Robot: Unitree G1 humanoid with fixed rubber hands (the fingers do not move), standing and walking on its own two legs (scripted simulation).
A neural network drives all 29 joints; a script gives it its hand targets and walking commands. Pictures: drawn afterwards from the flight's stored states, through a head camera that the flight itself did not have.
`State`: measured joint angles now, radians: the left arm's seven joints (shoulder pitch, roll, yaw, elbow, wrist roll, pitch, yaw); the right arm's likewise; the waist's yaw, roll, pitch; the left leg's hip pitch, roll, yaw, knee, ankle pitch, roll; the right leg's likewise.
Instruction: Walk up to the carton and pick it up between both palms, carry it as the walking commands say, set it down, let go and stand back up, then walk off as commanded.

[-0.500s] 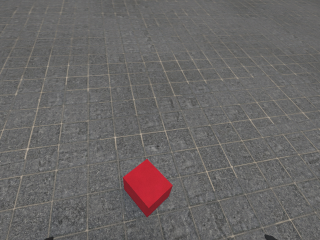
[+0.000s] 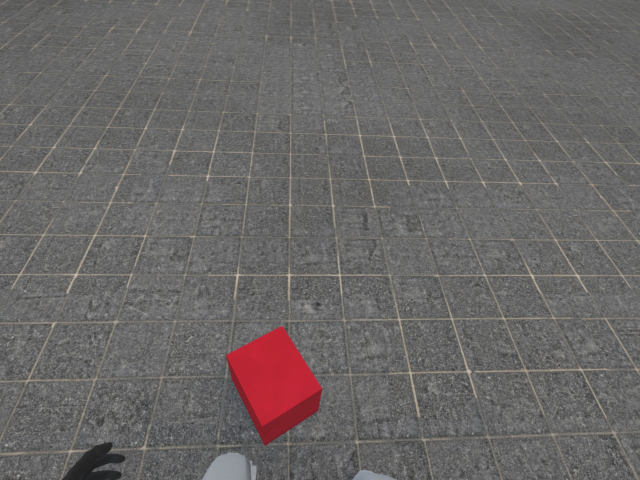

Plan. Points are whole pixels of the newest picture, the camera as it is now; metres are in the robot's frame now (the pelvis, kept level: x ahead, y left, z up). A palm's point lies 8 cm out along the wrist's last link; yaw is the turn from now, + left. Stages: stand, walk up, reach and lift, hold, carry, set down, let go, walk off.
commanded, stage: walk up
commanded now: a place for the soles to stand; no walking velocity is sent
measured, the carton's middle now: (273, 384) +0.50 +0.09 -0.65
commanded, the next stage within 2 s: none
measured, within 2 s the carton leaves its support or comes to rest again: neither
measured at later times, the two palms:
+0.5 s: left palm out of the picture +0.13 +0.18 -0.13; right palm out of the picture +0.10 -0.50 -0.07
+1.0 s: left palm out of the picture +0.10 +0.14 -0.09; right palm (604, 348) +0.34 -0.48 -0.08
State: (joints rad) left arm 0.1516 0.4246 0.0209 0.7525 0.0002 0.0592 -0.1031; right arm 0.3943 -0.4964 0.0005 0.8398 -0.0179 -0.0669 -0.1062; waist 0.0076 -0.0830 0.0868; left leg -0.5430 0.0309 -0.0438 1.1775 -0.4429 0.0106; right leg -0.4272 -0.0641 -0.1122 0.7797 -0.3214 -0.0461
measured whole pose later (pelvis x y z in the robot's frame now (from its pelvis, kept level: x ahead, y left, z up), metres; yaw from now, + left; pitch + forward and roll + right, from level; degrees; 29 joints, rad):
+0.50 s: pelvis +0.06 -0.14 -0.02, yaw +12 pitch -2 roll +2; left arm 0.15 0.44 0.04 0.75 0.00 0.09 -0.10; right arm 0.50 -0.51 0.00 0.86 -0.03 -0.11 -0.12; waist -0.02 -0.11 0.09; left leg -0.43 0.09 -0.10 0.85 -0.41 0.02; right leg -0.47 -0.10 0.01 0.95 -0.47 -0.06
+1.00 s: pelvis +0.14 -0.20 +0.00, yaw +24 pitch -2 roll +0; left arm 0.21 0.44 0.04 0.75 0.00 -0.02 0.01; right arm 0.26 -0.48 0.00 0.85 -0.02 -0.04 -0.01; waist 0.02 -0.04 0.12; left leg -0.46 -0.01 0.01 0.75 -0.25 0.05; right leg -0.33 -0.09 -0.21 0.97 -0.46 -0.01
